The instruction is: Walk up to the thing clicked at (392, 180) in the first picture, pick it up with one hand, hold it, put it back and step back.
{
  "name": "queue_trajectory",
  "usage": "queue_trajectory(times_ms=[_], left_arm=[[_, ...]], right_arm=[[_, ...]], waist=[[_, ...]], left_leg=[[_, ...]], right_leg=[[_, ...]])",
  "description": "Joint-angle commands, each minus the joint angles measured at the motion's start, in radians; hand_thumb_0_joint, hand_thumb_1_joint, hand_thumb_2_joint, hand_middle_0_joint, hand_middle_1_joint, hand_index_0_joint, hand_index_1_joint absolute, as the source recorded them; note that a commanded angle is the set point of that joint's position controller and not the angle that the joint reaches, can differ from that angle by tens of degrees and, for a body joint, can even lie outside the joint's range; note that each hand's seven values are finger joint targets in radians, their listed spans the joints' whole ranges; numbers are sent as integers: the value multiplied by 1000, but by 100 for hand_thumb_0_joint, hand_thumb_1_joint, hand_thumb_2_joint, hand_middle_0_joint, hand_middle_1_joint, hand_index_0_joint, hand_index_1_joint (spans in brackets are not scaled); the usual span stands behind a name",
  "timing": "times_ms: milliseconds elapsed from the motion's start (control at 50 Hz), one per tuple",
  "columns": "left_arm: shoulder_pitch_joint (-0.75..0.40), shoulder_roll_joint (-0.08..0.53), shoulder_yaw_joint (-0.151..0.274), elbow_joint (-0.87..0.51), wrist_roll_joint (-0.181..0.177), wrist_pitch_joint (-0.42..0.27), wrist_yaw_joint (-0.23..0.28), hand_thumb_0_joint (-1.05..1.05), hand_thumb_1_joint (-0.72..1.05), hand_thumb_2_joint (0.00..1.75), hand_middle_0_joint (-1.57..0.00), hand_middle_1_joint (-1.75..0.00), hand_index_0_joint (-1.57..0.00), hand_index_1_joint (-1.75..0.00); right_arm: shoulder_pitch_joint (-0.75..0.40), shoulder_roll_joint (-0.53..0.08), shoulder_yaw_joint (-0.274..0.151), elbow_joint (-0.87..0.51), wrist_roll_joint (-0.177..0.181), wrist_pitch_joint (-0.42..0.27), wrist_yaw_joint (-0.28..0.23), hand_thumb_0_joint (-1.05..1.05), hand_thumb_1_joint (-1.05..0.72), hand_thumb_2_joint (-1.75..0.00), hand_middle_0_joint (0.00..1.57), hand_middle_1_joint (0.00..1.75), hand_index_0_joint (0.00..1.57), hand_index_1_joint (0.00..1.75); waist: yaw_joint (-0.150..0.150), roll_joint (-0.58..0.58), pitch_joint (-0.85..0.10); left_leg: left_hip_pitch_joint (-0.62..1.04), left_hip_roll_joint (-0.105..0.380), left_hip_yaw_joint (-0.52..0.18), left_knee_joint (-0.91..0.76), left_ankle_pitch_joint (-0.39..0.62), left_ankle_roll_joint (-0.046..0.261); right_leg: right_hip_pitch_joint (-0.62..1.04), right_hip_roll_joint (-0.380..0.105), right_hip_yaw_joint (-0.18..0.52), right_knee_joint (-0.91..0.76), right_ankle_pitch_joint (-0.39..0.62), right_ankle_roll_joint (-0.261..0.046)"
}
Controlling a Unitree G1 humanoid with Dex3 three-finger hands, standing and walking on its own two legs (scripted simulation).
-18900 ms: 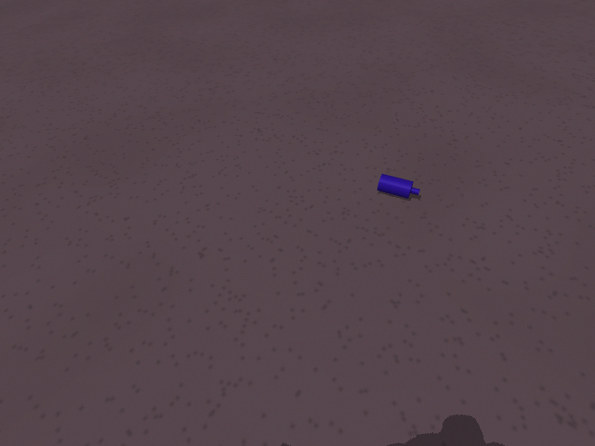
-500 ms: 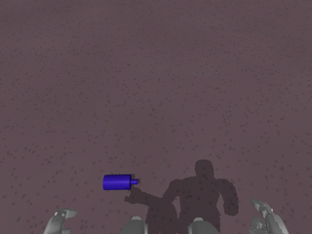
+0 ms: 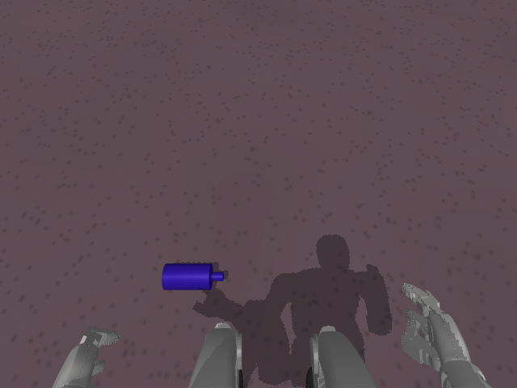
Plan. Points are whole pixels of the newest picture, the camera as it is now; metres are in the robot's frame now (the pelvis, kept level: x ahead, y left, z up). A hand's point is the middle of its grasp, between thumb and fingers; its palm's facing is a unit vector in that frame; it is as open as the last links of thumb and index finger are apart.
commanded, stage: rise first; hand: left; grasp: from above
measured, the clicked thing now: (194, 276) +0.41 +0.25 -0.61
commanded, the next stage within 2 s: approach in 1.76 s
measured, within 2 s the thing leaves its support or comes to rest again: neither
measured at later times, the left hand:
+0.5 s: hand (138, 313) +0.27 +0.31 -0.33, palm faces -0.47 -0.35 -0.81, open 14.1 cm
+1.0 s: hand (152, 295) +0.32 +0.32 -0.43, palm faces -0.46 -0.09 -0.89, open 14.2 cm
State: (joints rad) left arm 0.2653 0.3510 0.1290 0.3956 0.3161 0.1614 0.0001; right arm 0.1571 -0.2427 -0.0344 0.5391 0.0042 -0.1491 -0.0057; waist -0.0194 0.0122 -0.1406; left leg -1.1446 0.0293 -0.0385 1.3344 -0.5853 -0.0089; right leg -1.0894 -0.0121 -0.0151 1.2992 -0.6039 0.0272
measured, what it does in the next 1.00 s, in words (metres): lowers itself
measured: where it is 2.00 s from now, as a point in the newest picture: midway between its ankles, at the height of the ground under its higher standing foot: outside the picture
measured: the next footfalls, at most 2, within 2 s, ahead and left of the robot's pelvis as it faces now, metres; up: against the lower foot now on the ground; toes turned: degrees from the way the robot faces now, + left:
none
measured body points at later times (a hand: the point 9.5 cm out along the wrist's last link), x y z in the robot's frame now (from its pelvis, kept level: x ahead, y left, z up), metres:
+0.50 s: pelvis -0.07 -0.01 -0.20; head +0.14 +0.01 +0.19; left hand +0.29 +0.33 -0.28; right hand +0.09 -0.28 -0.34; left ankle +0.02 +0.12 -0.61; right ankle +0.01 -0.14 -0.61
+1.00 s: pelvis -0.09 +0.00 -0.29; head +0.13 +0.05 +0.10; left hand +0.34 +0.32 -0.37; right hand -0.01 -0.29 -0.40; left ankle +0.02 +0.12 -0.61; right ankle +0.00 -0.14 -0.61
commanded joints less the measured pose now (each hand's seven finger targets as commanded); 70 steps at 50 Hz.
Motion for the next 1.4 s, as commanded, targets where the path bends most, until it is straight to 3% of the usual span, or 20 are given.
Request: queue_trajectory(times_ms=[0,120,200,300,320,380,420,520,620,700,840,860,960,1040,1080,1200,1220,1300,1380], left_arm=[[-110,225,98,-30,72,-73,25,0,-58,96,-9,-105,-9,-105],[-282,302,98,61,203,-252,23,0,-61,100,-10,-104,-9,-105],[-394,409,140,96,293,-346,49,0,-61,100,-11,-105,-10,-106],[-540,488,175,215,385,-376,96,0,-58,100,-10,-105,-10,-106],[-596,489,163,243,400,-380,96,0,-58,100,-10,-105,-10,-106],[-687,573,192,303,451,-394,96,0,-59,101,-10,-105,-10,-106],[-762,576,171,312,483,-406,87,0,-61,103,-11,-105,-10,-106],[-882,654,180,371,550,-452,73,0,-59,102,-9,-105,-9,-105],[-971,666,158,432,611,-525,88,0,-58,106,-7,-101,-5,-102],[-1014,705,166,499,673,-578,138,0,-55,106,-5,-97,-4,-99],[-1106,733,166,584,795,-587,270,0,-56,105,-6,-96,-4,-97],[-1139,743,158,596,809,-583,284,0,-55,105,-6,-96,-5,-97],[-1218,737,126,644,858,-548,324,0,-55,103,-7,-95,-5,-96],[-1240,732,100,689,879,-530,324,0,-51,99,-8,-95,-8,-96],[-1251,751,106,697,884,-529,325,0,-51,99,-8,-95,-8,-96],[-1247,751,100,738,911,-551,325,0,-47,95,-11,-93,-11,-93],[-1224,767,118,754,918,-556,327,0,-47,95,-12,-92,-12,-92],[-1255,772,111,718,936,-585,342,0,-43,91,-15,-90,-15,-90],[-1235,790,133,738,959,-600,369,0,-45,93,-14,-91,-13,-91]], right_arm=[[-7,-158,-65,-104,4,-61,-2,0,-94,-91,20,30,20,30],[-18,-187,-77,-54,-3,-78,18,0,-95,-91,20,30,20,30],[-23,-209,-81,-25,-5,-67,27,0,-96,-92,20,30,20,30],[0,-224,-93,23,-7,-34,36,0,-94,-91,20,30,20,30],[4,-225,-95,31,-8,-29,39,0,-94,-91,20,30,20,30],[28,-229,-99,52,-14,-7,44,0,-94,-91,20,30,20,30],[41,-231,-100,62,-17,5,46,0,-96,-92,20,30,20,30],[60,-239,-90,95,-24,32,47,0,-95,-91,20,30,20,30],[77,-241,-75,118,-39,58,58,0,-90,-90,20,30,20,30],[69,-249,-61,129,-54,75,70,0,-88,-90,20,30,20,30],[92,-265,-51,168,-80,107,87,0,-89,-90,20,30,20,30],[89,-265,-50,169,-84,111,88,0,-89,-90,20,30,20,30],[101,-263,-50,181,-101,126,95,0,-89,-90,20,30,20,30],[99,-263,-50,186,-109,130,101,0,-90,-90,20,30,20,30],[96,-258,-43,186,-113,132,103,0,-90,-90,20,30,20,30],[109,-260,-38,192,-127,144,110,0,-90,-90,20,30,20,30],[107,-256,-33,192,-129,148,112,0,-90,-90,20,30,20,30],[105,-257,-31,202,-138,158,116,0,-90,-90,20,30,20,30],[99,-252,-21,206,-145,167,120,0,-90,-90,20,30,20,30]], waist=[[-22,40,-252],[-10,92,-407],[6,135,-498],[22,84,-597],[13,85,-598],[32,37,-647],[19,47,-668],[9,55,-647],[-14,107,-564],[-18,134,-530],[-31,215,-568],[-46,210,-565],[-66,231,-562],[-74,207,-550],[-69,215,-555],[-95,176,-555],[-87,185,-555],[-92,222,-580],[-90,230,-575]], left_leg=[[112,-18,-5,-62,248,21],[-19,-21,-7,120,228,20],[-107,-21,-12,231,228,14],[-206,-20,12,372,242,27],[-240,-20,10,391,219,28],[-327,-22,20,455,168,37],[-361,-21,24,480,122,37],[-448,-19,13,527,32,40],[-511,-15,-12,565,-46,39],[-546,-19,-29,590,-108,38],[-489,-22,-35,643,-6,22],[-513,-24,-30,656,-19,25],[-528,-29,-18,691,-19,28],[-553,-30,-24,710,-40,31],[-564,-34,-17,726,-20,33],[-593,-35,-16,777,50,37],[-594,-34,-15,778,57,37],[-574,-33,-12,805,109,34],[-579,-30,-15,813,105,33]], right_leg=[[-28,26,-21,-34,226,-47],[-242,27,-9,166,194,-50],[-362,28,-14,289,193,-52],[-420,38,-22,362,207,-47],[-449,38,-27,381,187,-48],[-434,41,-33,407,154,-43],[-459,43,-37,431,119,-45],[-537,51,-60,498,39,-49],[-663,58,-85,572,-16,-55],[-747,62,-102,622,-67,-60],[-828,55,-124,700,15,-65],[-839,57,-125,699,3,-65],[-858,55,-123,707,3,-64],[-867,55,-127,717,-11,-64],[-853,55,-123,721,4,-62],[-830,63,-130,747,64,-58],[-826,65,-131,751,69,-59],[-828,71,-130,772,112,-60],[-843,75,-136,786,106,-61]])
